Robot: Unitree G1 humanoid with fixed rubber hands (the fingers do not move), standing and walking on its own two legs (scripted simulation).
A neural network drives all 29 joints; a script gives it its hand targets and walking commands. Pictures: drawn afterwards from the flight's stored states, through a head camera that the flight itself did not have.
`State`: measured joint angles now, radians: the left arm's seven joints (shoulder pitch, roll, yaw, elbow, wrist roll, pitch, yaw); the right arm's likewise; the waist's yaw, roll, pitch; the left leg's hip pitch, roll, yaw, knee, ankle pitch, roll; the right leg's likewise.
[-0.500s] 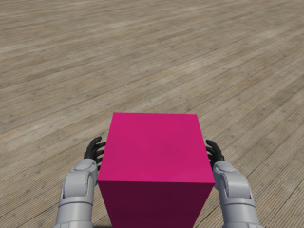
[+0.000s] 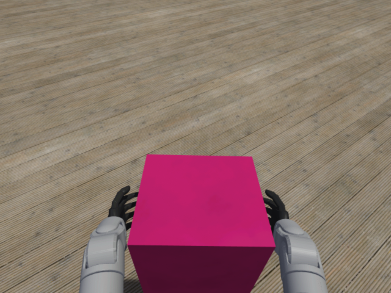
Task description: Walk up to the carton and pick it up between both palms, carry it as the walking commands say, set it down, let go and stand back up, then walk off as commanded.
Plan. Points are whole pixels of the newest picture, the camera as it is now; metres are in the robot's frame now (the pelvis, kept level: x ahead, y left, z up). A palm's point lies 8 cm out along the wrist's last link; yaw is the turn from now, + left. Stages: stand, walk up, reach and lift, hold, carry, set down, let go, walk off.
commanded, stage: set down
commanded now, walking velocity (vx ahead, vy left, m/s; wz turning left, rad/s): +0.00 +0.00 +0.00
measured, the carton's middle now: (197, 230) +0.29 +0.02 -0.09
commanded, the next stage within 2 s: none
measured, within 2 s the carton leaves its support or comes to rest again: neither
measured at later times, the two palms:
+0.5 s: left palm (126, 228) +0.28 +0.19 -0.08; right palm (267, 228) +0.31 -0.15 -0.08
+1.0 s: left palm (134, 228) +0.32 +0.19 -0.17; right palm (256, 229) +0.34 -0.15 -0.17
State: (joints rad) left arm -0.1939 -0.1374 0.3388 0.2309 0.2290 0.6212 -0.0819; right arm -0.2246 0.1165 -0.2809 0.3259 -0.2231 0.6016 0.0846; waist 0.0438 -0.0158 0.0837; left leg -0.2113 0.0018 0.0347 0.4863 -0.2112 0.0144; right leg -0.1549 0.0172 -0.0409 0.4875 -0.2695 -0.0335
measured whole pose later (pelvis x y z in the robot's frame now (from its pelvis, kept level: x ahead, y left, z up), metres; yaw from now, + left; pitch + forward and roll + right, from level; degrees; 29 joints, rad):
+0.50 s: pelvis -0.01 +0.00 -0.03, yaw +0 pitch +14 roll -1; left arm -0.30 -0.09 0.39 0.44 0.22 0.32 -0.09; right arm -0.35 0.10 -0.32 0.55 -0.23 0.30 0.05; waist 0.03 -0.03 -0.05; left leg -0.74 0.02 0.02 0.77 -0.28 0.01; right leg -0.68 0.02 -0.06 0.77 -0.35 -0.04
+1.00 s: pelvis -0.05 +0.00 -0.11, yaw -1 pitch +30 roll -1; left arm -0.56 -0.07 0.49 0.49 0.23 0.32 -0.09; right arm -0.63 0.07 -0.41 0.61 -0.22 0.30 0.05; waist 0.04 -0.04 -0.13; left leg -1.30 0.03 0.03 1.12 -0.35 0.02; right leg -1.25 0.02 -0.05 1.15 -0.42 -0.04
